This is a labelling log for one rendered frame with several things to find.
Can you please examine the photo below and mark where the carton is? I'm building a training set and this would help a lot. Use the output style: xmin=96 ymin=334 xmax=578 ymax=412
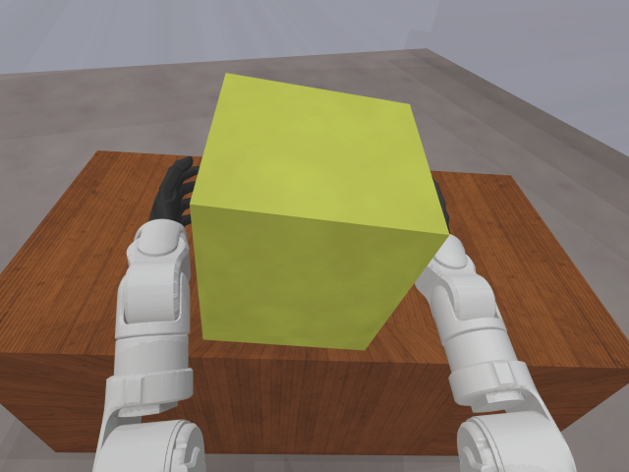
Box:
xmin=190 ymin=73 xmax=449 ymax=350

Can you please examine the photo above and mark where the robot left forearm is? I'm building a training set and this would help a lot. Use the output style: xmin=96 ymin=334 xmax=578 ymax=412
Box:
xmin=92 ymin=219 xmax=194 ymax=472

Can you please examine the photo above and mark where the left robot upper arm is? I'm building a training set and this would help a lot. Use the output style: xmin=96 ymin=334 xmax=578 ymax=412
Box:
xmin=94 ymin=419 xmax=206 ymax=472

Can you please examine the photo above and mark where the right robot hand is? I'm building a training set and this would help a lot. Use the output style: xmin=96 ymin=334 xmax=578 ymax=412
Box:
xmin=431 ymin=176 xmax=450 ymax=234

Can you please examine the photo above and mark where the right robot upper arm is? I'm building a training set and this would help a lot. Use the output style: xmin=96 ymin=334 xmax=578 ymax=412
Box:
xmin=457 ymin=411 xmax=575 ymax=472

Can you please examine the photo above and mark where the pedestal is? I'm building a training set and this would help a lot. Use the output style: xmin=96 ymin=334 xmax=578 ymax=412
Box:
xmin=0 ymin=150 xmax=629 ymax=456

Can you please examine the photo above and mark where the left robot hand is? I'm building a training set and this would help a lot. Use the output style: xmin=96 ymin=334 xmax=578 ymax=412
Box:
xmin=149 ymin=156 xmax=200 ymax=227

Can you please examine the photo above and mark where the robot right forearm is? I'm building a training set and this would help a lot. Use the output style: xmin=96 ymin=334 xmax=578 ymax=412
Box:
xmin=415 ymin=234 xmax=577 ymax=472

